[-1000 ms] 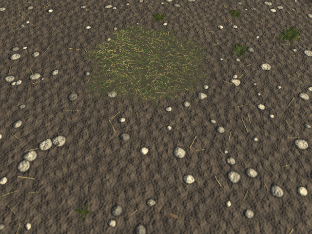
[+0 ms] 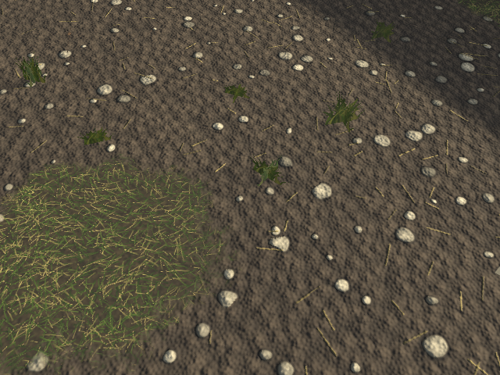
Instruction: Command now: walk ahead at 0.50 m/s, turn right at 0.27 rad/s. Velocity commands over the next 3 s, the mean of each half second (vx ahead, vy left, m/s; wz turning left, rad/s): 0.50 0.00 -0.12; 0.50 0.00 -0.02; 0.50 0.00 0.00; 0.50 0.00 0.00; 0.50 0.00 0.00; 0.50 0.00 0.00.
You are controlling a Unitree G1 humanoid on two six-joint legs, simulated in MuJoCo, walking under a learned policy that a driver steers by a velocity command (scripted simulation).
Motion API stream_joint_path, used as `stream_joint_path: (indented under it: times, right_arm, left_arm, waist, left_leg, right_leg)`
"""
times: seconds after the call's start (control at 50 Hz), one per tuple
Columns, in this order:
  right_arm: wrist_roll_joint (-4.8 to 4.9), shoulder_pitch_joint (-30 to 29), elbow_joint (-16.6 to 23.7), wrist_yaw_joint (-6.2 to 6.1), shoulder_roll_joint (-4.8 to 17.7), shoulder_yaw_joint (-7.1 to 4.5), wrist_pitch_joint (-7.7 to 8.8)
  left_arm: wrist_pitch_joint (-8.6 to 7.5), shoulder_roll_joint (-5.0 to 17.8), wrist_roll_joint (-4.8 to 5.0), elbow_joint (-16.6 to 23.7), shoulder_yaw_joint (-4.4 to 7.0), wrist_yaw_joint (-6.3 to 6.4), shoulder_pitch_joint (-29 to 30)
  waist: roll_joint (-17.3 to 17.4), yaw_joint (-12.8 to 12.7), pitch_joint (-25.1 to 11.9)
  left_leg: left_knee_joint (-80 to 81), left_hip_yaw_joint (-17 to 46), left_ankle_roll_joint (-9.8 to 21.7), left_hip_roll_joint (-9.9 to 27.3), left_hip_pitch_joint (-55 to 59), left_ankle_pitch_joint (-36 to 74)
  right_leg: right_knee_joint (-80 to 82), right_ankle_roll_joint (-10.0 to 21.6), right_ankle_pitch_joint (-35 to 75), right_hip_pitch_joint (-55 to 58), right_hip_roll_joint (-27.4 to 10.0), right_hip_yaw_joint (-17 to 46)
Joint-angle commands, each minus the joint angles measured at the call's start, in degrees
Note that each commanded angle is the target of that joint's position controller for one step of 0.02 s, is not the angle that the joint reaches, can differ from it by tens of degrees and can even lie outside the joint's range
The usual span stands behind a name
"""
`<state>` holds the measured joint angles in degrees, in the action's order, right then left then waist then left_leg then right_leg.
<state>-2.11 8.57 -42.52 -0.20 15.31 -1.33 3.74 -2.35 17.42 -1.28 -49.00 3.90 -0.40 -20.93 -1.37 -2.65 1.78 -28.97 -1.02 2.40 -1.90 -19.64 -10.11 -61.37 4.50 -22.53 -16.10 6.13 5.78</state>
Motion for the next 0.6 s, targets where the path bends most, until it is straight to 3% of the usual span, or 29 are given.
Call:
stream_joint_path:
  times: [0.02,0.06,0.1,0.16,0.22,0.28,0.34,0.36,0.38,0.4,0.42,0.44,0.46,0.48,0.5,0.54,0.6]
  right_arm:
    - [0.43,6.68,-0.38,0.08,5.12,-1.55,0.94]
    - [1.03,9.30,-2.16,0.56,5.46,-1.70,2.05]
    - [1.42,10.66,-3.39,0.70,6.08,-1.93,2.51]
    - [1.52,12.49,-5.07,0.73,5.70,-1.88,2.15]
    - [1.65,15.04,-6.85,0.94,6.10,-1.99,1.94]
    - [1.48,18.00,-8.66,0.90,7.35,-2.31,1.66]
    - [1.26,18.27,-9.93,0.53,8.12,-2.51,1.04]
    - [1.39,17.97,-10.28,0.39,8.32,-2.53,0.82]
    - [1.60,18.12,-10.64,0.33,7.71,-2.28,0.56]
    - [1.79,17.30,-9.24,0.32,6.12,-1.65,0.65]
    - [2.95,21.49,-6.82,0.63,-0.08,-0.21,0.74]
    - [1.24,19.54,-7.82,0.04,6.51,-2.08,0.25]
    - [1.07,16.12,-6.97,0.23,6.66,-2.44,0.22]
    - [1.25,14.00,-6.71,0.63,5.08,-1.99,0.43]
    - [1.19,13.46,-7.01,0.85,4.19,-1.96,0.07]
    - [0.09,14.91,-8.07,1.49,2.85,-1.74,-1.27]
    - [-0.12,10.95,-7.05,2.15,2.30,-1.86,-2.08]
  left_arm:
    - [0.10,3.25,-1.02,3.35,0.23,-1.02,-0.29]
    - [0.61,2.76,-1.13,3.42,0.02,-1.35,0.21]
    - [0.75,2.34,-1.27,4.35,-0.30,-1.68,3.46]
    - [0.54,1.37,-1.26,6.78,-1.25,-2.18,11.35]
    - [0.12,-0.44,-0.84,8.61,-2.57,-2.56,18.25]
    - [-0.10,0.28,-0.43,9.50,-2.79,-2.25,21.58]
    - [-0.46,1.49,-0.61,9.45,-2.41,-1.54,20.62]
    - [-0.77,1.96,-0.89,8.12,-2.03,-1.18,16.72]
    - [-1.35,3.11,-1.44,5.25,-1.32,-0.67,8.96]
    - [-1.87,6.53,-2.46,2.84,-0.15,0.05,-1.07]
    - [-1.59,12.62,-2.94,2.27,1.43,0.65,-5.94]
    - [-0.80,10.71,-0.06,2.00,1.34,0.44,-4.45]
    - [-0.69,7.73,0.54,2.41,0.56,0.26,0.92]
    - [-1.09,4.52,0.43,2.64,-0.20,-0.01,4.19]
    - [-1.51,2.90,0.34,2.46,-0.63,-0.02,5.86]
    - [-2.31,1.64,0.39,1.28,-1.01,0.15,5.96]
    - [-3.25,2.95,0.97,-1.00,-0.50,0.13,2.78]
  waist:
    - [6.84,2.34,-1.09]
    - [7.45,2.00,-2.06]
    - [7.14,1.99,-1.24]
    - [6.59,3.09,1.00]
    - [6.76,4.80,1.62]
    - [6.82,5.71,1.77]
    - [6.73,4.29,1.68]
    - [6.23,2.33,-0.10]
    - [4.06,-0.92,-4.23]
    - [0.34,-4.98,-10.64]
    - [-12.71,-3.85,-17.27]
    - [-7.48,-3.76,-15.86]
    - [-4.47,-1.09,-7.64]
    - [-2.68,0.21,-3.64]
    - [-2.96,1.85,-1.55]
    - [-3.75,3.91,-1.03]
    - [-2.29,4.23,0.16]
  left_leg:
    - [16.79,18.97,7.18,14.98,13.30,2.21]
    - [17.04,15.69,7.86,14.41,13.67,10.54]
    - [18.80,13.40,8.78,14.52,14.27,11.75]
    - [21.39,9.60,8.84,13.25,14.17,12.06]
    - [21.26,5.65,7.84,11.58,13.10,16.21]
    - [19.52,5.43,7.29,13.16,15.38,19.42]
    - [14.97,5.53,6.51,15.07,18.93,27.03]
    - [9.78,4.41,5.79,14.46,19.38,33.80]
    - [0.09,1.97,4.68,12.10,17.41,36.74]
    - [-13.78,-0.11,3.35,9.64,8.57,25.58]
    - [-34.60,-4.49,0.60,0.54,-10.86,-8.63]
    - [-41.19,2.07,1.33,0.11,-16.42,-18.95]
    - [-41.68,3.64,1.88,3.24,-18.45,-14.71]
    - [-38.82,3.58,1.83,5.10,-17.15,-11.02]
    - [-35.79,3.17,1.55,6.48,-14.69,-9.16]
    - [-33.29,2.39,0.37,7.04,-10.30,-7.19]
    - [-30.26,1.26,-0.93,7.79,-13.35,-2.90]
  right_leg:
    - [-2.12,-1.04,3.59,-14.96,-5.83,1.05]
    - [-0.71,-1.53,4.20,-14.82,-5.40,0.54]
    - [1.60,-2.20,6.67,-17.97,-6.15,-0.18]
    - [9.83,-3.53,12.75,-20.96,-8.56,-3.48]
    - [20.27,-3.86,18.10,-16.74,-9.02,-7.32]
    - [25.71,-2.73,18.34,-13.29,-8.13,-8.92]
    - [29.51,-0.39,13.95,-9.18,-6.75,-9.51]
    - [32.05,0.59,13.12,-3.67,-5.26,-10.09]
    - [35.32,2.06,13.89,6.57,-4.13,-10.25]
    - [36.39,4.84,9.44,20.36,-12.24,-1.34]
    - [41.11,11.39,4.03,35.08,-29.15,24.73]
    - [45.28,12.57,4.60,31.02,-29.76,31.91]
    - [45.68,11.36,5.90,24.39,-26.90,22.81]
    - [47.70,10.10,10.51,17.84,-24.05,16.71]
    - [49.48,8.17,13.33,13.48,-21.21,12.01]
    - [51.65,6.99,19.21,8.85,-18.44,6.76]
    - [54.25,8.03,22.65,8.99,-17.72,3.64]
